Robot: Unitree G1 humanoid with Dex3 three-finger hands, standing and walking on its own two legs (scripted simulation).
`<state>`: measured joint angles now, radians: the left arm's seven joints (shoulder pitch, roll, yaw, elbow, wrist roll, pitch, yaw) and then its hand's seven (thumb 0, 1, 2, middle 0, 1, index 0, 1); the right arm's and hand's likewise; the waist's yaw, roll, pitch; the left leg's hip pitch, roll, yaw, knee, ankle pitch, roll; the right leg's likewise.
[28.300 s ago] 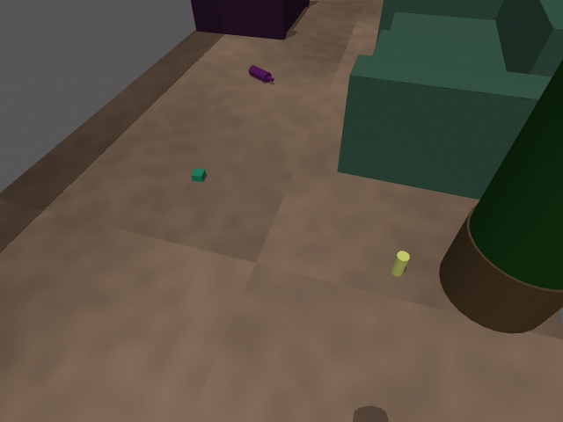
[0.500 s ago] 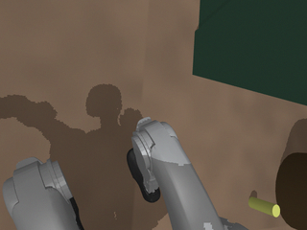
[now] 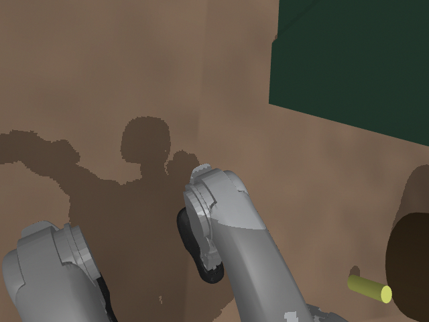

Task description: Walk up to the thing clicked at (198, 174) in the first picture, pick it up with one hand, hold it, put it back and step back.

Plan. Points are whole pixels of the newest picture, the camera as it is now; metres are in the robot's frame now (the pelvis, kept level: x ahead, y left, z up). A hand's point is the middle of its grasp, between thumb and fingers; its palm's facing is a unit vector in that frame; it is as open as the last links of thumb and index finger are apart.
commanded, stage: rise first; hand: left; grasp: from above
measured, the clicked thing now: out of the picture +0.47 +0.32 -0.33
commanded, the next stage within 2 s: approach in 0.04 s
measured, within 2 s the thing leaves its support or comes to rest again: neither
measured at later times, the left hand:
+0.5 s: hand out of the picture +0.46 +0.31 -0.22, palm faces -0.04 -0.46 -0.89, open 14.0 cm
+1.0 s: hand out of the picture +0.45 +0.32 -0.21, palm faces -0.04 -0.46 -0.89, open 13.9 cm
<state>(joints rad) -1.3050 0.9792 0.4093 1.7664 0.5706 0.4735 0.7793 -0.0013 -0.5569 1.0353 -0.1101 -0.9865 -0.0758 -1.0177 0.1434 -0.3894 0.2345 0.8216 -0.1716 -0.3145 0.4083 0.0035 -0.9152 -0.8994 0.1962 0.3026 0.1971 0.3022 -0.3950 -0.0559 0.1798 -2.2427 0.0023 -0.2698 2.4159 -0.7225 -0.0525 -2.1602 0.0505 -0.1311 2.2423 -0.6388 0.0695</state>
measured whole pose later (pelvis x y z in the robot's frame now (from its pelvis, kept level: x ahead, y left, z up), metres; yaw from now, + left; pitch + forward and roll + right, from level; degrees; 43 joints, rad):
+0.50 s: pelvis +0.00 +0.00 +0.00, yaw +1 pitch +30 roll -13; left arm -1.37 0.95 0.34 1.80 0.57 0.45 0.80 0.00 -0.51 1.01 -0.12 -0.98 -0.09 -1.00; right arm 0.12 -0.38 0.25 0.84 -0.20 -0.33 0.39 0.00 -0.91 -0.89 0.20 0.30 0.20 0.30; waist -0.44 -0.08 0.20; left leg -2.24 -0.01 -0.28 2.41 -0.72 -0.06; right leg -2.15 0.04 -0.14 2.24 -0.64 0.06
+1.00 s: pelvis +0.00 +0.00 +0.00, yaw +0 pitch +31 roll -13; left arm -1.31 0.91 0.37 1.74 0.50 0.52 0.79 0.00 -0.48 0.97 -0.13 -0.97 -0.11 -0.98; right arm 0.18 -0.39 0.24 0.79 -0.15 -0.28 0.43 0.00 -0.91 -0.89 0.20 0.30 0.20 0.30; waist -0.41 -0.04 0.19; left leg -2.24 0.01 -0.27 2.40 -0.71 -0.05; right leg -2.16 0.06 -0.13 2.23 -0.62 0.07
